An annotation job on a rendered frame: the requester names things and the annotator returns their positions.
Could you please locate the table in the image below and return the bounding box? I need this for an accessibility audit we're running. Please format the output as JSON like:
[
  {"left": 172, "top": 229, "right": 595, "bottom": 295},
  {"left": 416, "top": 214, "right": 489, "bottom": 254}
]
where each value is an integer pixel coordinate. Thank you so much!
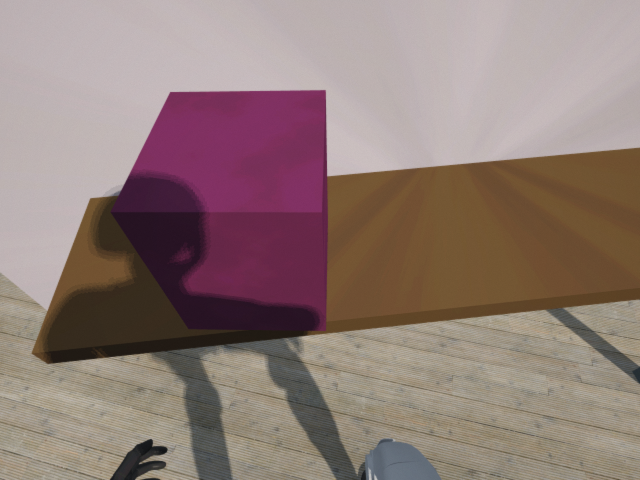
[{"left": 31, "top": 148, "right": 640, "bottom": 383}]

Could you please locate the left robot hand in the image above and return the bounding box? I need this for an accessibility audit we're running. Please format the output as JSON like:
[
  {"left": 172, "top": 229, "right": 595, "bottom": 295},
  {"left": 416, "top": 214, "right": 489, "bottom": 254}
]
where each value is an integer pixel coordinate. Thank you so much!
[{"left": 110, "top": 439, "right": 168, "bottom": 480}]

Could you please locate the robot right thigh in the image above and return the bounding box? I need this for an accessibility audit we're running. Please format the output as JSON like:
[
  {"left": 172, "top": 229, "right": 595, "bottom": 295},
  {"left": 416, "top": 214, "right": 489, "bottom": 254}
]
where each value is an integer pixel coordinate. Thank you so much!
[{"left": 365, "top": 442, "right": 442, "bottom": 480}]

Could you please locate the robot right shin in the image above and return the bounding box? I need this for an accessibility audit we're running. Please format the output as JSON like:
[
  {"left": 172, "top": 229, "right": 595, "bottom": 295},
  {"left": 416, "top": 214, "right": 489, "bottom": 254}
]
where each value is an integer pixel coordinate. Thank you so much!
[{"left": 376, "top": 438, "right": 396, "bottom": 447}]

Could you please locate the carton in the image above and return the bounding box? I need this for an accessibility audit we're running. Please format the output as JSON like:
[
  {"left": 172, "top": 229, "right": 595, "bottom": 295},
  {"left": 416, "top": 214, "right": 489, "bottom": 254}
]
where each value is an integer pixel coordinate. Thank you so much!
[{"left": 111, "top": 90, "right": 328, "bottom": 331}]

